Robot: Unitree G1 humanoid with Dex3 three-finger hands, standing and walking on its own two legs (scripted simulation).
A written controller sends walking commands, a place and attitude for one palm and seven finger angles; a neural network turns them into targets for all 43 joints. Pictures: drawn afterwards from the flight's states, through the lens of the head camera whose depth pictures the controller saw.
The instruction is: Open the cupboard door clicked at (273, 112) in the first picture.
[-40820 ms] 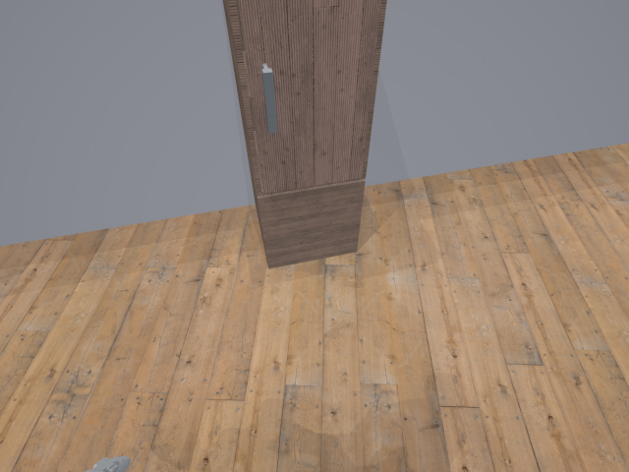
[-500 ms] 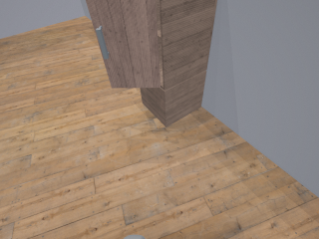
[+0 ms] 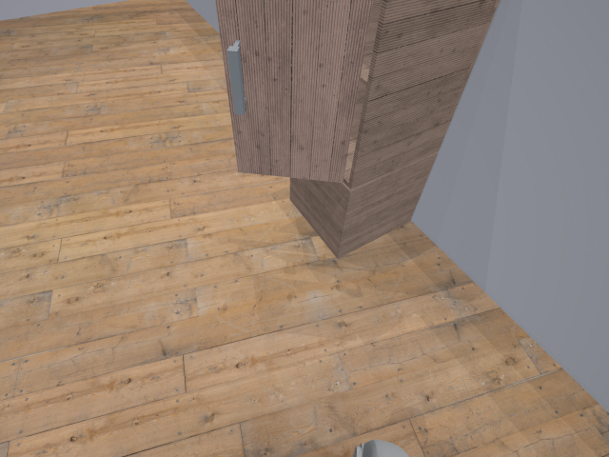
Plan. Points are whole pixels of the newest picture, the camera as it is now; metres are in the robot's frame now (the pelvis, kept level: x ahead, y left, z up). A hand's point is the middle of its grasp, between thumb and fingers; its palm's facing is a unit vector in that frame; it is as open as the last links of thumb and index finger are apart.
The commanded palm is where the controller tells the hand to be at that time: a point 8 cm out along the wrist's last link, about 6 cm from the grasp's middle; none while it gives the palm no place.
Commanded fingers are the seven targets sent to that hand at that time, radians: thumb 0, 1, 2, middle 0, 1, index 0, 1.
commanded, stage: take the last steps up to it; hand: left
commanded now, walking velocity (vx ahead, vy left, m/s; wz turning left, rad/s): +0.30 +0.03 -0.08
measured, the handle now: (238, 78) +0.92 +0.24 +0.00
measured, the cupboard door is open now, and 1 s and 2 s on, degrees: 52 52 52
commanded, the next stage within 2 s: come to a stop and stand still in 0.72 s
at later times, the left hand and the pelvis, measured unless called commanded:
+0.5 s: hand (224, 373) +0.26 +0.15 -0.15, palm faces +0.03 -0.98 -0.22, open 7.1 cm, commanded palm none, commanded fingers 0.00 0.90 0.90 -0.20 -0.30 -0.20 -0.30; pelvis +0.18 -0.03 +0.01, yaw -2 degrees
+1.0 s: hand (210, 313) +0.37 +0.20 -0.17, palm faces +0.00 -0.98 -0.18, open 7.3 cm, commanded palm none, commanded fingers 0.00 0.90 0.90 -0.20 -0.30 -0.20 -0.30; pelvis +0.33 +0.03 +0.01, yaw -3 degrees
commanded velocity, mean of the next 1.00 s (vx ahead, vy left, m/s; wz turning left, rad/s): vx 0.14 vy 0.00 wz -0.02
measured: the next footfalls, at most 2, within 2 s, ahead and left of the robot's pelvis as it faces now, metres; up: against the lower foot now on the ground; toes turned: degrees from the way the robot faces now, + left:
right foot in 0.34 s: +0.20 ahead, -0.13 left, +0.00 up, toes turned -9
left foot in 0.72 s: +0.38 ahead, +0.11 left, +0.00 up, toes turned +4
